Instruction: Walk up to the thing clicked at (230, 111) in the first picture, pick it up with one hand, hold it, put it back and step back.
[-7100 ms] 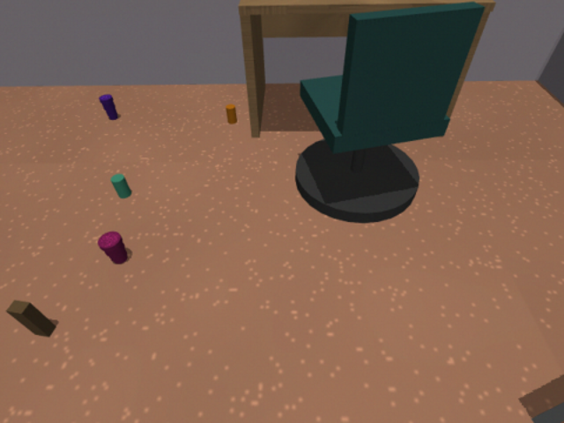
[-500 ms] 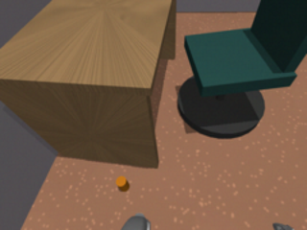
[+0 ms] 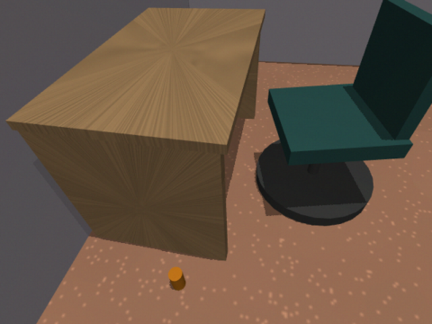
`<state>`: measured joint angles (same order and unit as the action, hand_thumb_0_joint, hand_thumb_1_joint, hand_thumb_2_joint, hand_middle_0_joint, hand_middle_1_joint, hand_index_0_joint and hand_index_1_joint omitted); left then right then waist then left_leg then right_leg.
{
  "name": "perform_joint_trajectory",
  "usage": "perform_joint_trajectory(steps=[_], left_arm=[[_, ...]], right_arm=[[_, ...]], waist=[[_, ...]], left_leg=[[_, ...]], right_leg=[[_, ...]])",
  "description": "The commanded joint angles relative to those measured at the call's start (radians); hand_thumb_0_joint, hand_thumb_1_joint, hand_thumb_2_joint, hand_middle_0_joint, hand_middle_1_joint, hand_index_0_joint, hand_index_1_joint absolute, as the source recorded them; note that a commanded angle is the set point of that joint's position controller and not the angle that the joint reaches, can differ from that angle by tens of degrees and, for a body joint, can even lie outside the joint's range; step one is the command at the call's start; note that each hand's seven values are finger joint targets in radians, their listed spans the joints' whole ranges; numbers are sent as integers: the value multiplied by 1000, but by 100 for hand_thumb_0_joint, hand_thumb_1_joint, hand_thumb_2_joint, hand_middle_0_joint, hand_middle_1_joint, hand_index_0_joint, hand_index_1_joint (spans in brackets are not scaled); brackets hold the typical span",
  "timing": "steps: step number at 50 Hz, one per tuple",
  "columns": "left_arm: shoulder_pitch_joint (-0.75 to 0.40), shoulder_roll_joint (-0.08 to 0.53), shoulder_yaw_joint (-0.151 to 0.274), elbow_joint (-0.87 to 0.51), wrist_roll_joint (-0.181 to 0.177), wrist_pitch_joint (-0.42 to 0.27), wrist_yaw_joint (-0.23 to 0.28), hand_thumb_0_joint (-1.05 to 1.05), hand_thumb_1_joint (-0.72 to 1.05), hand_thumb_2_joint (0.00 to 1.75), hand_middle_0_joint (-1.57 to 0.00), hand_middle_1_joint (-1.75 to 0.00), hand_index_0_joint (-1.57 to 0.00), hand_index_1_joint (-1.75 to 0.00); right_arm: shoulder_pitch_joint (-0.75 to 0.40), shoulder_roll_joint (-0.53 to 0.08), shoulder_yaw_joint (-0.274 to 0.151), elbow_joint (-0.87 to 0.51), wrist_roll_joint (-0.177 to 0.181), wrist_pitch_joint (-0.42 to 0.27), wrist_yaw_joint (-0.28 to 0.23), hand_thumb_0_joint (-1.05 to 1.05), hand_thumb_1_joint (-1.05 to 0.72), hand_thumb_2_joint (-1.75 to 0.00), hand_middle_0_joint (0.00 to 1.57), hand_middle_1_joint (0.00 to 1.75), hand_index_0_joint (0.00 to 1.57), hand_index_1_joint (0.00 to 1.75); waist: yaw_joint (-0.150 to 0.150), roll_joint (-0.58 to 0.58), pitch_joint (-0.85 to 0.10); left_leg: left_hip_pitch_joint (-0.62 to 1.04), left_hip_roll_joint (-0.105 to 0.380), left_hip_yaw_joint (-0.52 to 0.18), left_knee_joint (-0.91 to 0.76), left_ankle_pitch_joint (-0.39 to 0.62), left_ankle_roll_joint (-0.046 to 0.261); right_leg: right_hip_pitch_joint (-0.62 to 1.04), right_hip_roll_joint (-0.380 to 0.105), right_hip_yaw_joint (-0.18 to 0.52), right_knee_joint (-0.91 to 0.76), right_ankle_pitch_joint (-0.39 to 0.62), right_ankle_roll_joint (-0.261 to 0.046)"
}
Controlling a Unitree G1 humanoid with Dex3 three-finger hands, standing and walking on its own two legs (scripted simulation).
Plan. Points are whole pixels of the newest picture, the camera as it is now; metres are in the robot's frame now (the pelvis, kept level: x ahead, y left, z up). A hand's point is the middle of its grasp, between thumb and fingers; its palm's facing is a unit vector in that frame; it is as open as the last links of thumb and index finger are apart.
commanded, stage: walk up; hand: left
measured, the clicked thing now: (177, 278) +0.49 +0.25 -0.71
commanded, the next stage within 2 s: stand in 1.10 s
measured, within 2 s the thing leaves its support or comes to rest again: neither
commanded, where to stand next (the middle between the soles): +0.09 +0.01 m, yaw -1 degrees
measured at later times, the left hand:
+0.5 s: hand out of the picture +0.13 +0.28 -0.14, palm faces +0.01 -0.94 -0.35, open 7.4 cm
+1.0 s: hand out of the picture +0.09 +0.28 -0.14, palm faces +0.04 -0.94 -0.35, open 7.4 cm
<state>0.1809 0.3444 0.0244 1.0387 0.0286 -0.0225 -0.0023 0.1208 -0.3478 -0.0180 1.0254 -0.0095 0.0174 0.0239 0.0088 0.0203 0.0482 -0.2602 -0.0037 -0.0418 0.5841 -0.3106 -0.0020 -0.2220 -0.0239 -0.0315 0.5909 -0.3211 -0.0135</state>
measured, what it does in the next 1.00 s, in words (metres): stands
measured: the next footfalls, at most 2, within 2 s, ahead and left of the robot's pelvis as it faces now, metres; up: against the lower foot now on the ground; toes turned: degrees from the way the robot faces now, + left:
none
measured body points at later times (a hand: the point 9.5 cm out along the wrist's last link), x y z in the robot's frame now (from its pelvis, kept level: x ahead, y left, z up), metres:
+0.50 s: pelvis +0.03 +0.02 +0.01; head +0.04 +0.02 +0.46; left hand +0.13 +0.33 -0.11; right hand +0.12 -0.28 -0.12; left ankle +0.03 +0.14 -0.73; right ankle +0.01 -0.12 -0.73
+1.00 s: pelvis +0.02 +0.02 +0.02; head +0.03 +0.02 +0.47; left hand +0.09 +0.33 -0.12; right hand +0.12 -0.27 -0.12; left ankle +0.03 +0.14 -0.73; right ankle +0.01 -0.12 -0.73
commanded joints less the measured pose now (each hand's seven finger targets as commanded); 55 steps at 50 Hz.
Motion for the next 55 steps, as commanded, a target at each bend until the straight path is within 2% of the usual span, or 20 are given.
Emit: perform_joint_trajectory(steps=[1, 2, 3, 4, 6, 8, 11, 12, 14, 16, 20, 24, 26, 33, 39, 42, 49, 54, 55], left_arm=[[-137, 230, 50, -71, -10, -31, 13, 0, 90, 90, -20, -30, -20, -30], [-122, 221, 48, -59, -13, -34, 11, 0, 90, 90, -20, -30, -20, -30], [-110, 223, 48, -50, -14, -35, 9, 0, 90, 90, -20, -30, -20, -30], [-102, 227, 50, -43, -14, -34, 7, 0, 90, 90, -20, -30, -20, -30], [-114, 227, 49, -33, -14, -36, 7, 0, 90, 90, -20, -30, -20, -30], [-106, 220, 46, -20, -20, -38, 10, 0, 90, 90, -20, -30, -20, -30], [-104, 225, 42, -4, -25, -40, 15, 0, 90, 90, -20, -30, -20, -30], [-122, 230, 42, -6, -26, -40, 16, 0, 90, 90, -20, -30, -20, -30], [-123, 225, 40, -3, -29, -35, 18, 0, 90, 90, -20, -30, -20, -30], [-129, 221, 36, 6, -30, -29, 20, 0, 90, 90, -20, -30, -20, -30], [-146, 220, 30, 16, -28, -23, 20, 0, 90, 90, -20, -30, -20, -30], [-163, 223, 27, 25, -22, -20, 19, 0, 90, 90, -20, -30, -20, -30], [-160, 219, 28, 35, -20, -20, 18, 0, 90, 90, -20, -30, -20, -30], [-173, 219, 28, 37, -15, -23, 16, 0, 90, 90, -20, -30, -20, -30], [-165, 218, 32, 40, -15, -24, 16, 0, 90, 90, -20, -30, -20, -30], [-166, 219, 34, 42, -14, -23, 17, 0, 90, 90, -20, -30, -20, -30], [-148, 214, 39, 46, -13, -22, 18, 0, 90, 90, -20, -30, -20, -30], [-145, 214, 40, 42, -11, -19, 17, 0, 90, 90, -20, -30, -20, -30], [-126, 205, 31, 53, -20, -12, 16, 0, 90, 90, -20, -30, -20, -30]], right_arm=[[-13, -215, -49, -22, -2, -38, -3, 0, -90, -90, 20, 30, 20, 30], [-38, -216, -43, -27, -3, -43, -3, 0, -90, -90, 20, 30, 20, 30], [-51, -215, -39, -27, -5, -46, -5, 0, -90, -90, 20, 30, 20, 30], [-60, -217, -35, -27, -7, -48, -6, 0, -90, -90, 20, 30, 20, 30], [-54, -218, -33, -15, -7, -52, -9, 0, -90, -90, 20, 30, 20, 30], [-55, -224, -31, -2, -6, -58, -12, 0, -90, -90, 20, 30, 20, 30], [-51, -215, -26, 9, 2, -61, -17, 0, -90, -90, 20, 30, 20, 30], [-34, -214, -27, 16, 2, -60, -20, 0, -90, -90, 20, 30, 20, 30], [-32, -223, -30, 24, 3, -59, -25, 0, -90, -90, 20, 30, 20, 30], [-41, -223, -32, 24, 5, -57, -27, 0, -90, -90, 20, 30, 20, 30], [-54, -219, -33, 27, 5, -50, -29, 0, -90, -90, 20, 30, 20, 30], [-79, -219, -35, 24, 3, -45, -27, 0, -90, -90, 20, 30, 20, 30], [-81, -216, -39, 27, 3, -45, -26, 0, -90, -90, 20, 30, 20, 30], [-97, -216, -38, 29, 1, -44, -22, 0, -90, -90, 20, 30, 20, 30], [-92, -213, -38, 33, 1, -47, -25, 0, -90, -90, 20, 30, 20, 30], [-93, -208, -37, 32, 1, -44, -24, 0, -90, -90, 20, 30, 20, 30], [-86, -204, -34, 36, 0, -39, -23, 0, -90, -90, 20, 30, 20, 30], [-79, -204, -33, 42, -2, -39, -24, 0, -90, -90, 20, 30, 20, 30], [-102, -205, -26, 31, -2, -45, -28, 0, -90, -90, 20, 30, 20, 30]], waist=[[-31, -61, 57], [-14, -50, 35], [-3, -56, 15], [2, -48, 6], [-3, -30, -20], [3, 14, -64], [9, 9, -113], [-1, 3, -135], [3, 25, -157], [4, 27, -158], [1, 17, -137], [-2, 6, -90], [-3, -2, -94], [-8, -5, -88], [-6, -14, -119], [-7, -15, -93], [-4, -20, -85], [-4, -2, -64], [2, -18, -25]], left_leg=[[28, 72, -122, -188, -65, 48], [-1, 88, -148, -213, -58, 53], [-24, 89, -153, -227, -68, 53], [-34, 85, -150, -231, -82, 51], [-25, 87, -142, -236, -23, 44], [11, 102, -139, -234, 114, 44], [61, 102, -108, -185, 365, 43], [72, 103, -100, -180, 418, 43], [99, 113, -101, -179, 493, 47], [108, 117, -103, -183, 511, 52], [107, 118, -101, -199, 488, 52], [80, 109, -104, -229, 383, 48], [94, 110, -103, -230, 393, 48], [93, 98, -105, -259, 304, 39], [122, 97, -98, -251, 382, 39], [109, 92, -98, -256, 339, 38], [96, 90, -105, -251, 330, 39], [68, 85, -116, -274, 263, 36], [84, 108, -128, -286, 341, 30]], right_leg=[[-133, -94, 146, -278, -225, -37], [-65, -76, 121, -253, -143, -29], [-17, -72, 119, -250, -107, -26], [8, -77, 124, -260, -105, -25], [52, -86, 120, -253, -56, -26], [103, -85, 94, -230, 81, -23], [155, -98, 84, -235, 246, -16], [178, -103, 81, -225, 288, -16], [193, -102, 61, -208, 325, -12], [194, -100, 50, -209, 318, -6], [187, -100, 46, -220, 306, -4], [171, -100, 48, -250, 261, -2], [176, -101, 43, -258, 265, -2], [180, -107, 48, -286, 214, 3], [205, -112, 39, -282, 270, 6], [188, -108, 37, -290, 226, 7], [196, -107, 33, -304, 210, 4], [190, -107, 35, -303, 167, 1], [150, -118, 50, -304, 224, 3]])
